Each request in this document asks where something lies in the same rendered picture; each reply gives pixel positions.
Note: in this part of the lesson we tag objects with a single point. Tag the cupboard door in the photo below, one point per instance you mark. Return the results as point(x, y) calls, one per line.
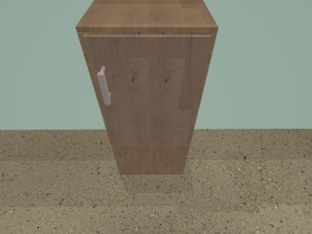
point(154, 81)

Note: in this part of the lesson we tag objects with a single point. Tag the handle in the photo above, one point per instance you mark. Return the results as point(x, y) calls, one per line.
point(106, 95)

